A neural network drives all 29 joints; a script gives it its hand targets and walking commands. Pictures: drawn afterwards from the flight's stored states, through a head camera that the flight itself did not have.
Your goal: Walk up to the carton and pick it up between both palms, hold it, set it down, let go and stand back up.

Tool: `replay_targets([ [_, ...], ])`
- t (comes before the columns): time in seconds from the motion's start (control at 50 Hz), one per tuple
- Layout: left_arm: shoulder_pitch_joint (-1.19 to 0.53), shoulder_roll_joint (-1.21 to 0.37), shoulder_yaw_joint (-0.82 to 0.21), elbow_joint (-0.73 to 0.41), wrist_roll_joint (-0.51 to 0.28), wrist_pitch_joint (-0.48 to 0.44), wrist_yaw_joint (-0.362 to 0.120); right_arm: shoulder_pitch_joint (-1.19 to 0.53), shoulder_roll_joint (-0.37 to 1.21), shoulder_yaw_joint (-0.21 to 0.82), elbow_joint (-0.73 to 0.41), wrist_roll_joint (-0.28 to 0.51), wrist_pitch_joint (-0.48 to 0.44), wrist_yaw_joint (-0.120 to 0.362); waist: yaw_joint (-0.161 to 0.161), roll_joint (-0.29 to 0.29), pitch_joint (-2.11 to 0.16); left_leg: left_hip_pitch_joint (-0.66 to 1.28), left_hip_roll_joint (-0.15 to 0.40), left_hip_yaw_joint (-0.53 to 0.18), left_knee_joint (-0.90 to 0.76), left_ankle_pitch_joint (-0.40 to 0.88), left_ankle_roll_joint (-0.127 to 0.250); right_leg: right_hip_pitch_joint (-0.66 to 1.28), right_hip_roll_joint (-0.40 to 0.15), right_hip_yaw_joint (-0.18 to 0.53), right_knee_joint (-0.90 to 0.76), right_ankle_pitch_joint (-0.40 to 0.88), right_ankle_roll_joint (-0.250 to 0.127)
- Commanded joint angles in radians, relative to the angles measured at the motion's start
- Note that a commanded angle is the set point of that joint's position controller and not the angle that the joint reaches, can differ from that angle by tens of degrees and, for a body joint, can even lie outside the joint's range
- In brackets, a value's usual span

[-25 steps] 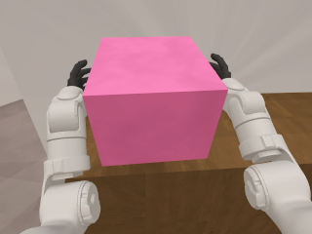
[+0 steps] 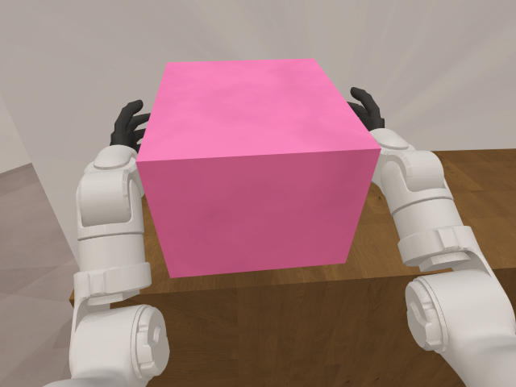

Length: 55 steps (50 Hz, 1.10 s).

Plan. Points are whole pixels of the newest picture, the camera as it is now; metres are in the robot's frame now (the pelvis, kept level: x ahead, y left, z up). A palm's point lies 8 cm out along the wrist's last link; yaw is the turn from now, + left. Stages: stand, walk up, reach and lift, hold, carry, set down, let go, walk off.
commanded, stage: hold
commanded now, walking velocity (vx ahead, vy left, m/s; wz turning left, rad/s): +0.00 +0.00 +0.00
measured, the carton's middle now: (250, 156) +0.39 +0.00 +0.24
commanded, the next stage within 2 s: none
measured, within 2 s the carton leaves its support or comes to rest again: neither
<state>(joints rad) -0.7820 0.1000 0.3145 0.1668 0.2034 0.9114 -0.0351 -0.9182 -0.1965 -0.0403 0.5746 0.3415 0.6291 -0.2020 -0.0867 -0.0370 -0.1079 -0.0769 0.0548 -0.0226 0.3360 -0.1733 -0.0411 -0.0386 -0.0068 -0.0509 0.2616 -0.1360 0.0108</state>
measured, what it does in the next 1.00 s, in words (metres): stands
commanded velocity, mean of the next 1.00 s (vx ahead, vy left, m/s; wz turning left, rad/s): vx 0.00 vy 0.00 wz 0.00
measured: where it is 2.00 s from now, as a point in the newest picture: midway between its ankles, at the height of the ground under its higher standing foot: outside the picture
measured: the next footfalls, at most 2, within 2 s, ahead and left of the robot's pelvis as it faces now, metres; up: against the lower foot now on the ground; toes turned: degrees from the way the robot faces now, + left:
none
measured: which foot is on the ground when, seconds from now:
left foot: down 0.00-1.00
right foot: down 0.00-1.00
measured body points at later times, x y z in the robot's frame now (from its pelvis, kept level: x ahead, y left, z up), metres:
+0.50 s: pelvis -0.01 +0.00 +0.00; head -0.09 +0.03 +0.44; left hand +0.37 +0.18 +0.27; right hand +0.37 -0.16 +0.29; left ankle +0.01 +0.14 -0.75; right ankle +0.01 -0.13 -0.75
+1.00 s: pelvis +0.00 +0.00 +0.00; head -0.08 +0.03 +0.44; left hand +0.38 +0.18 +0.27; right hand +0.38 -0.16 +0.28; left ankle +0.01 +0.14 -0.75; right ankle +0.01 -0.13 -0.75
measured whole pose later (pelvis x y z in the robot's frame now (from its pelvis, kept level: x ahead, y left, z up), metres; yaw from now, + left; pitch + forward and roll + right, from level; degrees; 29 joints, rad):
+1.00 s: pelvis +0.00 +0.00 +0.00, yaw +0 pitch -4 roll -1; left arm -0.81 0.12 0.32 0.23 0.19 0.88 -0.04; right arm -0.94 -0.19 -0.03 0.62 0.34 0.62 -0.21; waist -0.08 -0.03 -0.13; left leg -0.09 0.05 -0.03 0.34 -0.17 -0.04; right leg -0.05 -0.01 -0.05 0.26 -0.13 0.01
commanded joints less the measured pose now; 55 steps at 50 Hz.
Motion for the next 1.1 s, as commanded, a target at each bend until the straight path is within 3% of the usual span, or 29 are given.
replay_targets([
  [0.0, -0.741, -0.429, -0.38, -0.096, -0.16, -0.09, -0.167, -0.77, 0.599, 0.307, -0.271, 0.151, -0.003, 0.13, 0.025, 0.055, -0.334, 0.002, -0.122, 0.026, -0.035, 0.207, 0.011, 0.166, 0.065, 0.052, 0.002, 0.258, 0.037],
  [0.02, -0.726, -0.456, -0.387, -0.139, -0.175, -0.096, -0.172, -0.715, 0.611, 0.312, -0.264, 0.147, 0.003, 0.126, 0.0, 0.04, -0.331, 0.007, -0.112, 0.018, -0.039, 0.197, 0.003, 0.188, 0.07, 0.048, 0.02, 0.272, 0.033],
  [0.04, -0.748, -0.434, -0.369, -0.102, -0.158, -0.093, -0.171, -0.758, 0.601, 0.309, -0.26, 0.163, -0.002, 0.134, 0.03, 0.049, -0.308, -0.005, -0.113, 0.02, -0.039, 0.184, 0.007, 0.152, 0.067, 0.05, 0.011, 0.241, 0.039],
  [0.08, -0.727, -0.462, -0.386, -0.141, -0.184, -0.098, -0.174, -0.766, 0.622, 0.329, -0.33, 0.176, -0.008, 0.128, 0.02, 0.011, -0.388, 0.02, -0.109, 0.017, -0.024, 0.235, 0.013, 0.19, 0.075, 0.047, 0.015, 0.289, 0.035],
  [0.1, -0.75, -0.49, -0.422, -0.167, -0.194, -0.103, -0.164, -0.73, 0.612, 0.316, -0.295, 0.161, -0.002, 0.126, -0.007, 0.027, -0.367, 0.022, -0.105, 0.02, -0.037, 0.214, -0.008, 0.165, 0.086, 0.038, 0.018, 0.252, 0.037],
  [0.14, -0.765, -0.478, -0.411, -0.151, -0.198, -0.1, -0.164, -0.739, 0.595, 0.303, -0.286, 0.165, -0.006, 0.131, -0.002, 0.063, -0.362, 0.009, -0.102, 0.017, -0.038, 0.213, -0.011, 0.147, 0.078, 0.045, 0.015, 0.219, 0.027],
  [0.18, -0.783, -0.484, -0.434, -0.193, -0.2, -0.106, -0.162, -0.753, 0.617, 0.323, -0.292, 0.165, -0.008, 0.131, 0.005, 0.045, -0.357, 0.027, -0.101, 0.014, -0.03, 0.22, -0.006, 0.128, 0.087, 0.041, 0.009, 0.211, 0.029],
  [0.22, -0.823, -0.502, -0.465, -0.159, -0.231, -0.11, -0.157, -0.763, 0.596, 0.276, -0.274, 0.125, -0.015, 0.14, -0.03, 0.057, -0.336, -0.015, -0.091, 0.017, -0.048, 0.14, -0.017, 0.102, 0.088, 0.036, 0.008, 0.118, 0.021],
  [0.24, -0.756, -0.481, -0.406, -0.045, -0.174, -0.097, -0.162, -0.748, 0.557, 0.259, -0.175, 0.115, -0.005, 0.143, -0.02, 0.085, -0.244, -0.016, -0.093, 0.022, -0.072, 0.096, -0.013, 0.081, 0.075, 0.036, -0.019, 0.06, 0.014],
  [0.28, -0.758, -0.484, -0.396, -0.085, -0.193, -0.102, -0.164, -0.775, 0.631, 0.297, -0.242, 0.121, -0.015, 0.149, 0.013, 0.027, -0.323, -0.021, -0.102, 0.026, -0.066, 0.134, 0.014, 0.139, 0.076, 0.037, -0.002, 0.128, 0.023],
  [0.3, -0.76, -0.492, -0.405, -0.123, -0.183, -0.103, -0.17, -0.753, 0.624, 0.31, -0.217, 0.131, -0.011, 0.149, 0.011, 0.058, -0.305, -0.026, -0.098, 0.015, -0.052, 0.166, 0.003, 0.134, 0.077, 0.044, 0.002, 0.16, 0.011],
  [0.36, -0.802, -0.477, -0.379, -0.008, -0.167, -0.103, -0.166, -0.814, 0.592, 0.253, -0.157, 0.113, -0.017, 0.161, 0.014, 0.069, -0.285, -0.054, -0.093, 0.027, -0.071, 0.056, 0.012, 0.089, 0.077, 0.035, -0.003, 0.037, 0.012],
  [0.42, -0.85, -0.504, -0.435, -0.053, -0.196, -0.111, -0.166, -0.783, 0.567, 0.221, -0.095, 0.106, -0.019, 0.174, -0.018, 0.137, -0.293, -0.078, -0.074, 0.012, -0.081, 0.029, -0.017, 0.108, 0.08, 0.056, 0.002, 0.048, -0.014],
  [0.5, -0.928, -0.548, -0.476, -0.056, -0.254, -0.138, -0.139, -0.855, 0.588, 0.202, -0.106, 0.102, -0.046, 0.192, -0.02, 0.15, -0.358, -0.089, -0.066, 0.009, -0.097, -0.001, -0.025, 0.096, 0.091, 0.03, 0.028, 0.031, -0.001],
  [0.54, -0.861, -0.542, -0.45, -0.025, -0.243, -0.146, -0.132, -0.821, 0.61, 0.243, -0.113, 0.116, -0.052, 0.185, -0.004, 0.099, -0.38, -0.052, -0.081, 0.019, -0.057, 0.098, -0.008, 0.105, 0.082, 0.046, 0.005, 0.11, 0.006],
  [0.56, -0.89, -0.503, -0.395, -0.002, -0.208, -0.141, -0.137, -0.818, 0.6, 0.221, -0.052, 0.109, -0.041, 0.184, -0.004, 0.08, -0.31, -0.073, -0.082, 0.015, -0.066, 0.058, 0.001, 0.1, 0.077, 0.053, 0.004, 0.071, 0.007],
  [0.6, -0.834, -0.486, -0.371, -0.011, -0.196, -0.146, -0.143, -0.874, 0.651, 0.282, -0.167, 0.13, -0.057, 0.174, 0.055, 0.03, -0.401, -0.037, -0.104, 0.032, -0.048, 0.129, 0.028, 0.14, 0.073, 0.046, -0.003, 0.136, 0.03],
  [0.62, -0.793, -0.486, -0.364, 0.023, -0.179, -0.133, -0.138, -0.854, 0.626, 0.275, -0.159, 0.133, -0.052, 0.167, 0.032, 0.053, -0.391, -0.036, -0.1, 0.026, -0.049, 0.135, 0.02, 0.156, 0.068, 0.053, 0.0, 0.16, 0.029],
  [0.68, -0.842, -0.51, -0.403, -0.069, -0.203, -0.141, -0.148, -0.816, 0.645, 0.294, -0.168, 0.157, -0.055, 0.149, 0.025, 0.087, -0.416, -0.015, -0.104, 0.025, -0.03, 0.181, 0.005, 0.153, 0.069, 0.062, 0.008, 0.2, 0.023],
  [0.74, -0.782, -0.491, -0.383, -0.01, -0.196, -0.13, -0.152, -0.817, 0.617, 0.288, -0.209, 0.15, -0.048, 0.136, 0.007, 0.04, -0.374, -0.019, -0.112, 0.027, -0.042, 0.166, 0.008, 0.162, 0.07, 0.053, -0.003, 0.211, 0.04],
  [0.8, -0.764, -0.475, -0.348, 0.017, -0.184, -0.13, -0.157, -0.846, 0.644, 0.297, -0.213, 0.126, -0.043, 0.135, 0.037, -0.022, -0.319, -0.046, -0.108, 0.026, -0.065, 0.111, 0.036, 0.136, 0.066, 0.053, -0.019, 0.147, 0.043],
  [0.84, -0.801, -0.497, -0.424, -0.167, -0.226, -0.144, -0.159, -0.798, 0.667, 0.344, -0.318, 0.174, -0.043, 0.121, 0.012, 0.019, -0.454, 0.006, -0.11, 0.012, -0.013, 0.247, 0.011, 0.195, 0.069, 0.054, 0.021, 0.306, 0.04],
  [0.88, -0.833, -0.49, -0.416, -0.153, -0.223, -0.138, -0.151, -0.756, 0.644, 0.318, -0.238, 0.184, -0.025, 0.124, -0.003, 0.068, -0.409, 0.007, -0.104, 0.01, -0.026, 0.219, -0.002, 0.166, 0.071, 0.063, 0.011, 0.25, 0.031],
  [0.92, -0.78, -0.489, -0.41, -0.07, -0.209, -0.12, -0.144, -0.784, 0.6, 0.286, -0.247, 0.153, -0.025, 0.127, 0.002, 0.053, -0.328, -0.016, -0.104, 0.012, -0.039, 0.175, 0.0, 0.115, 0.074, 0.054, -0.01, 0.178, 0.027],
  [0.96, -0.78, -0.506, -0.413, -0.049, -0.196, -0.108, -0.164, -0.746, 0.582, 0.252, -0.202, 0.129, -0.01, 0.13, -0.027, 0.063, -0.261, -0.038, -0.098, 0.016, -0.058, 0.122, -0.011, 0.124, 0.073, 0.049, -0.009, 0.128, 0.017],
  [0.98, -0.729, -0.469, -0.368, -0.037, -0.168, -0.103, -0.17, -0.735, 0.6, 0.292, -0.202, 0.136, -0.004, 0.129, 0.005, 0.035, -0.269, -0.027, -0.102, 0.019, -0.059, 0.151, 0.008, 0.145, 0.071, 0.052, -0.012, 0.156, 0.02],
  [1.0, -0.743, -0.481, -0.389, -0.061, -0.177, -0.1, -0.172, -0.775, 0.62, 0.301, -0.266, 0.146, -0.013, 0.127, 0.005, 0.028, -0.337, -0.013, -0.108, 0.023, -0.044, 0.16, 0.013, 0.148, 0.075, 0.054, -0.005, 0.169, 0.027],
  [1.06, -0.801, -0.525, -0.478, -0.183, -0.228, -0.107, -0.155, -0.763, 0.581, 0.29, -0.298, 0.175, -0.021, 0.134, -0.028, 0.138, -0.424, 0.021, -0.091, 0.009, -0.014, 0.277, -0.036, 0.172, 0.088, 0.051, 0.031, 0.257, 0.011],
  [1.08, -0.767, -0.537, -0.483, -0.151, -0.243, -0.102, -0.151, -0.787, 0.575, 0.302, -0.315, 0.184, -0.02, 0.131, -0.012, 0.126, -0.414, 0.016, -0.098, 0.008, -0.013, 0.309, -0.035, 0.175, 0.097, 0.051, 0.022, 0.274, 0.012],
])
